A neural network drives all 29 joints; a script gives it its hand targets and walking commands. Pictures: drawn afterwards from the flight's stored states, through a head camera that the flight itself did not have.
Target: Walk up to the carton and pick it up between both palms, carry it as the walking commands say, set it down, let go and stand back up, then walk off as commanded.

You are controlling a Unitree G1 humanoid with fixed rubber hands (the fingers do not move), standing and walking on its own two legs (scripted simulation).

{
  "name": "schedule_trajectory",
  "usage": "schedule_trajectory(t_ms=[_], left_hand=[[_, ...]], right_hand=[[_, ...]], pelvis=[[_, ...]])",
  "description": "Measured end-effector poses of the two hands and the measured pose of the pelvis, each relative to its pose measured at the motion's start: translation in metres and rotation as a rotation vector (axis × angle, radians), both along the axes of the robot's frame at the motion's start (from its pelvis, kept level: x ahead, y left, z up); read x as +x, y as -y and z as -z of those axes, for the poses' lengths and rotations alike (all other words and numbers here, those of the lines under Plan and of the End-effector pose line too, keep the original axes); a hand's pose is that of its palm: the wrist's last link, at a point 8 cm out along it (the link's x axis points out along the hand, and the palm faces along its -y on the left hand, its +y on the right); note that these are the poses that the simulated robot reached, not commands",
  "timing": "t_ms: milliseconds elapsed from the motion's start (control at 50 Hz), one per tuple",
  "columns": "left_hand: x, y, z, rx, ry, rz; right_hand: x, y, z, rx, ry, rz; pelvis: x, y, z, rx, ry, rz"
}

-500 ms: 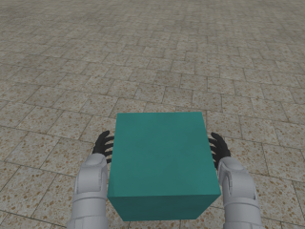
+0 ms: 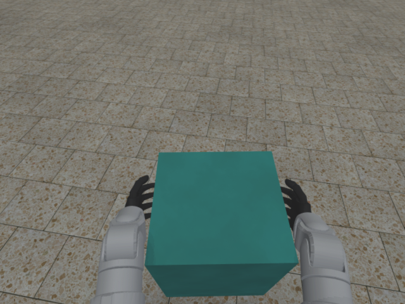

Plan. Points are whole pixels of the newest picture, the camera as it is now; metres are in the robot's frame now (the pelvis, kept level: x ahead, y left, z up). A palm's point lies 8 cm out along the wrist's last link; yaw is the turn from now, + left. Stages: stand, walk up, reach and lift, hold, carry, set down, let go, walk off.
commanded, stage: reach and lift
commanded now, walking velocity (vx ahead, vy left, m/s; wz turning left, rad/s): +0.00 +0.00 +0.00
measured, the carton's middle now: (215, 229) +0.29 +0.00 -0.03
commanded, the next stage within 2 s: hold in 0.40 s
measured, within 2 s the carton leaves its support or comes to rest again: neither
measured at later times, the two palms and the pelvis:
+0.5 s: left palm (132, 218) +0.27 +0.16 +0.04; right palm (299, 223) +0.27 -0.16 +0.04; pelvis +0.00 +0.00 +0.00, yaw +0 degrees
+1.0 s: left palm (132, 221) +0.27 +0.16 +0.04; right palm (300, 227) +0.26 -0.16 +0.04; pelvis -0.01 +0.00 +0.00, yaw +0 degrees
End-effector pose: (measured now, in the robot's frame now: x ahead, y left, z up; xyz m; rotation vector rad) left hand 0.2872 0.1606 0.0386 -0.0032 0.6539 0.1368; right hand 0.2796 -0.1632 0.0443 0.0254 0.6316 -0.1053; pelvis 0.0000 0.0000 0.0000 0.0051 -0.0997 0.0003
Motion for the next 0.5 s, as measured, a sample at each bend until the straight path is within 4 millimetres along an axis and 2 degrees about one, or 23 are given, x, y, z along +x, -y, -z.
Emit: schedule_trajectory(t_ms=[500], left_hand=[[-0.013,-0.002,0.002,0.004,-0.001,-0.002]], right_hand=[[-0.011,-0.003,0.001,-0.018,-0.003,-0.013]], pelvis=[[-0.005,0.001,0.001,0.0,0.016,0.001]])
